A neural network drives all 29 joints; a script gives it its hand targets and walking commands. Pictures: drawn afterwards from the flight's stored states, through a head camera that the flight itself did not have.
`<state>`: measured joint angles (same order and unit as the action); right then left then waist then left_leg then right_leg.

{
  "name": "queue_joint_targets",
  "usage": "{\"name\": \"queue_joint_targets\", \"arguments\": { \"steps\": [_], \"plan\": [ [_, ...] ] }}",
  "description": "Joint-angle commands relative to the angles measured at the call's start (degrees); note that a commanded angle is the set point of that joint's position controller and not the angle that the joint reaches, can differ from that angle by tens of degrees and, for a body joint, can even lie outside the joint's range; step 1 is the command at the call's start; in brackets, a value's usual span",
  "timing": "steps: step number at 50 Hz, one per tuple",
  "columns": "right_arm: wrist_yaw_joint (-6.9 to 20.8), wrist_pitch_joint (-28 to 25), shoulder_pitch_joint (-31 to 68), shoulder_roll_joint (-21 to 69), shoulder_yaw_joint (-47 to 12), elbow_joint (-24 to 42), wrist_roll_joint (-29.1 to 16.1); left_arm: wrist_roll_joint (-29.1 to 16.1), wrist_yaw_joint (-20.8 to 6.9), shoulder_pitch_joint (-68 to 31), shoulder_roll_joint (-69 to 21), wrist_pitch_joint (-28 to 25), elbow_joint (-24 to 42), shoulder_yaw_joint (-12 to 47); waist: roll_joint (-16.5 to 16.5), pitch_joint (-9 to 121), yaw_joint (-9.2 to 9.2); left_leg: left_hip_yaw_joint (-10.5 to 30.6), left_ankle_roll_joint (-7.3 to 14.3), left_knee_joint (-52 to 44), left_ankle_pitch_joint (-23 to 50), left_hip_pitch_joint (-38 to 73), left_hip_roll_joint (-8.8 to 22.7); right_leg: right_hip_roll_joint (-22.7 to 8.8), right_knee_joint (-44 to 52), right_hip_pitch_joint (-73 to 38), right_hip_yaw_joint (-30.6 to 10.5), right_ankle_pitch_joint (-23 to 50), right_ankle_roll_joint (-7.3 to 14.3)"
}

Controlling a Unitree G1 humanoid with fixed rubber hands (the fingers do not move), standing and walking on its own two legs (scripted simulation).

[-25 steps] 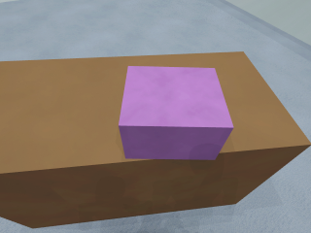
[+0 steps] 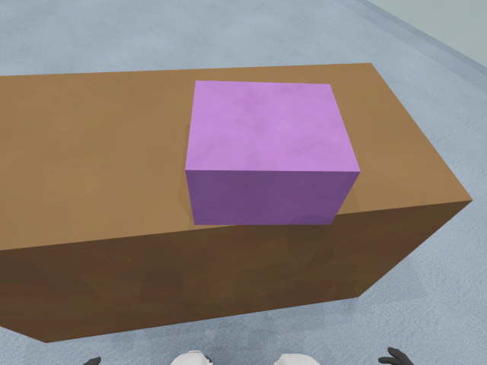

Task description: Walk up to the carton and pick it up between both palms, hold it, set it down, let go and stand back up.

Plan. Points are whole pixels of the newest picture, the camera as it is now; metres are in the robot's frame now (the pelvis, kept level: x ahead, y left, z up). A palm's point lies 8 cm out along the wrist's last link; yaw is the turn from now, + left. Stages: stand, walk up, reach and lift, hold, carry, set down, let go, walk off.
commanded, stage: walk up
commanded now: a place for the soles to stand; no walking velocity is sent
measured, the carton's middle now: (263, 153) +0.49 -0.03 +0.04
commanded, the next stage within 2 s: none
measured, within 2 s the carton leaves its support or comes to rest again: neither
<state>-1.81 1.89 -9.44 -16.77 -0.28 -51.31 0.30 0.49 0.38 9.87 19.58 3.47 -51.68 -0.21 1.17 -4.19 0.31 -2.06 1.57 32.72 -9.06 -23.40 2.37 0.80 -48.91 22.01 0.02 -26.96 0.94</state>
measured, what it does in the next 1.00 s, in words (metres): steps on the spot: right foot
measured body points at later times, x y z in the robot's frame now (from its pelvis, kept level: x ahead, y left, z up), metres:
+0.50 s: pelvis +0.00 -0.03 +0.01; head +0.00 -0.02 +0.46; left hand +0.05 +0.23 -0.14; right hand +0.03 -0.29 -0.14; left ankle +0.08 +0.11 -0.73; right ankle -0.05 -0.15 -0.73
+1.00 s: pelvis +0.02 -0.01 +0.01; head +0.02 +0.00 +0.46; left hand +0.04 +0.25 -0.14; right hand +0.08 -0.27 -0.13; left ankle +0.08 +0.11 -0.73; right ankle -0.05 -0.15 -0.73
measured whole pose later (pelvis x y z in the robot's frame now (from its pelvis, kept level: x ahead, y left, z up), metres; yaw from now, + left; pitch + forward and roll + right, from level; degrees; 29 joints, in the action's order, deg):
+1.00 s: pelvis +0.02 -0.01 +0.01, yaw +1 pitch -2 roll +0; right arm -1.0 0.0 -11.9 -14.9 -2.4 -59.3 0.0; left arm 0.3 1.1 16.2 15.7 0.0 -58.5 2.1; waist 1.0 -2.1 -0.2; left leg 0.9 -0.1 29.3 -9.8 -17.4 0.4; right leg -1.9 -26.6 3.3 1.5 -21.1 -1.7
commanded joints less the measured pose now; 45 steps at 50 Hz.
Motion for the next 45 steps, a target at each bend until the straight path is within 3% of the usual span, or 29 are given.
{"name": "queue_joint_targets", "arguments": {
  "steps": [1,3,4,5,6,7,8,9,10,11,13,14,15,17,19,26,31,38,45],
  "plan": [
    [-0.1,-1.0,1.1,-9.4,2.0,3.6,0.8,0.2,0.3,5.1,3.7,-1.1,2.4,-0.7,-9.0,7.8,-0.37,14.9,7.5,-14.7,-13.3,7.1,11.8,-1.9,2.9,-0.5,-0.9,-0.7,-0.7],
    [0.5,-0.5,0.3,-9.2,1.6,2.8,0.8,-0.1,0.3,8.5,1.9,-1.9,1.8,-0.2,-10.1,10.1,-0.63,13.9,6.6,-13.4,-17.1,8.5,10.9,-1.0,13.6,-5.5,0.5,1.1,-0.6],
    [0.9,0.0,0.0,-9.3,1.6,2.1,0.5,-0.5,0.5,11.8,0.9,-2.3,1.0,0.1,-10.1,10.2,-1.68,12.7,5.3,-12.4,-20.4,7.2,9.9,-0.4,22.1,-9.7,1.5,5.7,-0.2],
    [1.2,0.5,-1.3,-9.0,1.6,1.1,0.4,-0.5,0.7,13.9,1.1,-2.8,0.5,0.2,-9.4,9.8,-1.61,11.7,3.3,-10.7,-21.4,5.1,8.6,-1.7,26.1,-12.7,-1.1,7.7,0.2],
    [1.7,0.7,-3.4,-7.6,1.2,0.5,0.2,-0.3,0.8,14.5,3.0,-3.3,0.7,-0.1,-4.6,8.7,-0.55,9.2,0.9,-6.2,-20.1,2.2,5.8,-6.4,29.2,-13.3,-8.5,3.5,1.1],
    [2.2,0.6,-5.0,-4.5,0.2,0.5,0.2,-0.5,0.7,13.3,5.1,-3.6,1.3,-0.5,2.4,6.2,0.91,5.6,-1.6,-0.7,-15.1,0.3,1.6,-13.2,35.6,-9.5,-19.5,-6.7,3.0],
    [2.1,0.3,-3.6,-3.3,0.0,0.3,0.4,-1.0,0.6,7.8,7.6,-3.4,1.9,-0.8,4.7,1.0,1.29,2.7,-2.1,0.9,-13.1,4.4,1.0,-16.0,38.3,1.9,-20.0,-14.1,4.9],
    [2.2,-0.1,-2.9,-4.0,0.0,-0.5,0.6,-0.8,0.6,4.0,6.7,-3.5,2.3,-0.6,3.9,-2.2,2.24,2.5,-1.8,2.3,-10.5,12.2,1.5,-14.5,39.3,10.7,-18.1,-17.5,4.7],
    [2.4,-0.7,-1.2,-4.3,-0.1,-0.6,0.5,-0.6,0.5,2.7,5.2,-3.9,2.3,-0.2,1.8,-4.5,2.56,3.3,-1.0,-1.0,-6.2,13.5,1.6,-11.6,38.4,10.8,-13.1,-12.8,2.9],
    [2.3,-1.4,-0.5,-4.8,0.1,-0.8,0.2,-0.5,0.5,3.8,4.3,-4.3,2.0,0.1,0.5,-4.5,1.96,4.9,-0.4,-4.0,-1.0,12.3,2.3,-9.5,35.7,6.3,-9.3,-3.8,1.8],
    [1.8,-2.5,-2.4,-4.9,0.0,-1.9,-0.1,-0.5,0.6,6.0,4.0,-5.2,0.9,0.3,1.9,-1.6,1.24,5.7,0.5,-5.5,4.5,11.4,3.3,-7.8,30.5,-1.6,-6.1,14.4,1.4],
    [1.5,-2.7,-2.7,-5.1,-0.1,-2.2,0.1,-0.5,0.2,7.4,3.7,-5.4,0.2,0.2,2.9,0.4,0.54,5.7,0.9,-5.5,4.2,12.7,3.4,-7.5,29.3,-3.1,-6.1,17.3,1.4],
    [1.4,-2.7,-3.5,-5.1,-0.3,-2.7,0.1,-0.4,-0.1,7.9,3.2,-5.4,-0.2,0.3,4.4,1.7,0.62,5.8,1.0,-5.9,1.8,13.2,3.3,-7.2,29.8,-3.7,-6.1,14.3,1.5],
    [1.5,-2.1,-4.4,-5.4,-0.2,-3.8,0.1,-0.4,-0.1,8.0,1.5,-4.7,-0.6,0.6,4.7,0.1,0.8,6.0,0.2,-6.9,-4.2,12.4,2.6,-6.9,33.0,-2.2,-6.3,0.0,1.1],
    [1.5,-1.7,-4.2,-5.5,-0.3,-4.2,0.0,-0.5,0.3,8.3,1.3,-4.2,-1.0,0.7,3.9,-3.3,0.5,6.2,-0.5,-6.9,-3.9,11.5,2.1,-7.3,34.4,-0.7,-7.1,-4.0,0.8],
    [1.1,-2.9,-6.8,-5.2,-0.9,-6.1,0.1,-0.5,0.5,9.2,2.0,-4.6,-2.4,0.5,-0.9,-0.3,-0.4,8.3,0.3,-8.6,2.6,9.8,3.4,-6.2,28.6,-9.1,-3.7,12.0,0.5],
    [0.9,-3.2,-7.2,-5.3,-1.1,-6.7,0.0,-0.5,0.7,9.2,2.1,-4.4,-3.2,0.5,-2.6,3.6,-0.81,8.5,1.0,-7.1,11.4,11.9,3.9,-6.4,26.7,-12.2,-2.8,18.0,0.1],
    [0.6,-2.8,-6.8,-5.7,-0.9,-6.8,-0.1,-0.2,0.9,9.0,1.9,-4.1,-4.1,0.9,-3.0,4.4,-0.58,9.0,1.9,-6.0,15.8,13.7,4.4,-6.4,26.2,-11.7,-2.1,18.6,-0.3],
    [0.5,-2.3,-5.5,-5.8,-0.7,-6.8,-0.3,-0.1,1.0,9.1,1.9,-3.8,-5.1,1.3,-2.2,2.2,-0.15,9.9,1.9,-7.2,11.2,13.6,3.9,-6.4,27.4,-9.8,-1.8,14.2,-0.6]
  ]
}}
